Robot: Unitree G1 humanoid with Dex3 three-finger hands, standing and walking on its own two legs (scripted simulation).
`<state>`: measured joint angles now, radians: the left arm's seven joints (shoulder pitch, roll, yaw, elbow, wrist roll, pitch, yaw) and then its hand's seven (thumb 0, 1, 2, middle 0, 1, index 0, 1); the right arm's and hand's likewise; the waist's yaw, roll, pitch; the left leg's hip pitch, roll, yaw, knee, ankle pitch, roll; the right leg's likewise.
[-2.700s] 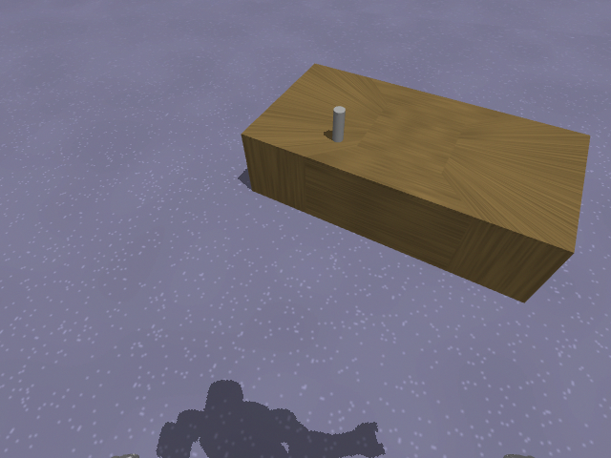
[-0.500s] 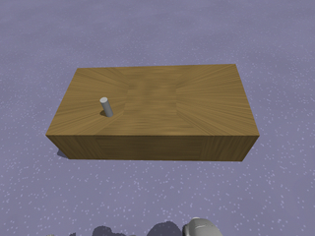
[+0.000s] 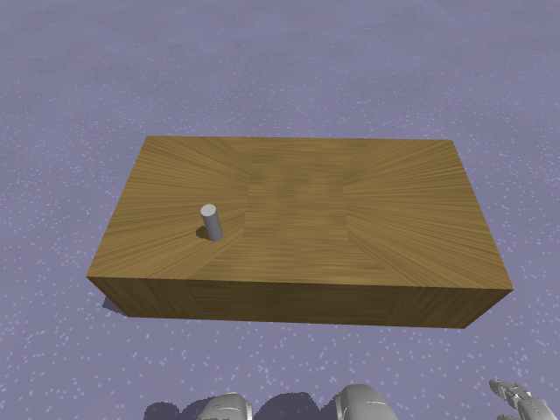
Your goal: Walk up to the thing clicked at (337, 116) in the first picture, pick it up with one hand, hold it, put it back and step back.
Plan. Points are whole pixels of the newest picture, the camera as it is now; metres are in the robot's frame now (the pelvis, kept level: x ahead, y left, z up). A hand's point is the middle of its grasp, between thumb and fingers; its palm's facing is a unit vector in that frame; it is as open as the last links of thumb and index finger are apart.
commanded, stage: walk up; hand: left
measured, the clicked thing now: (212, 223) +0.65 +0.22 -0.35
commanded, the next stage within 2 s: stand in 1.76 s
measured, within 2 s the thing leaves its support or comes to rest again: neither
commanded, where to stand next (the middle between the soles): +0.19 +0.04 m, yaw -2 degrees
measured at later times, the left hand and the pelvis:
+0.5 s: hand (99, 368) +0.21 +0.32 -0.13, palm faces -0.07 -0.90 -0.44, open 7.4 cm; pelvis +0.11 +0.05 +0.00, yaw -3 degrees
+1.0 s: hand (109, 361) +0.22 +0.31 -0.13, palm faces -0.04 -0.94 -0.34, open 7.4 cm; pelvis +0.13 +0.06 +0.03, yaw -3 degrees
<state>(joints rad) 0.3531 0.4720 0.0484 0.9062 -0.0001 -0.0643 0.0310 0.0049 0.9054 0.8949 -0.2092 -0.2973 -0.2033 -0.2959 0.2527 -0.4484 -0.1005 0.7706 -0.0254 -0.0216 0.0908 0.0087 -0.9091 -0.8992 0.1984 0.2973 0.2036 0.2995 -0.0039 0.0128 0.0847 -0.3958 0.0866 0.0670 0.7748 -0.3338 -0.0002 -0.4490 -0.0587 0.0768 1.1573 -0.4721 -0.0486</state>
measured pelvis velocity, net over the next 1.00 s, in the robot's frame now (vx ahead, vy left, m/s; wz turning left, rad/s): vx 0.13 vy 0.06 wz -0.05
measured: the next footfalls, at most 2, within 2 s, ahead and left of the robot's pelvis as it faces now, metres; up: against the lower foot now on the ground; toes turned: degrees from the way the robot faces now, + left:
right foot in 0.24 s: +0.20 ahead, -0.08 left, +0.00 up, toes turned -3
left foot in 0.48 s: +0.19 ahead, +0.20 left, +0.00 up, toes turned +0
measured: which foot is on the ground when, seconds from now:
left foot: down 0.00-0.24, up 0.26-0.46, down 0.48-1.00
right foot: up 0.00-0.22, down 0.24-1.00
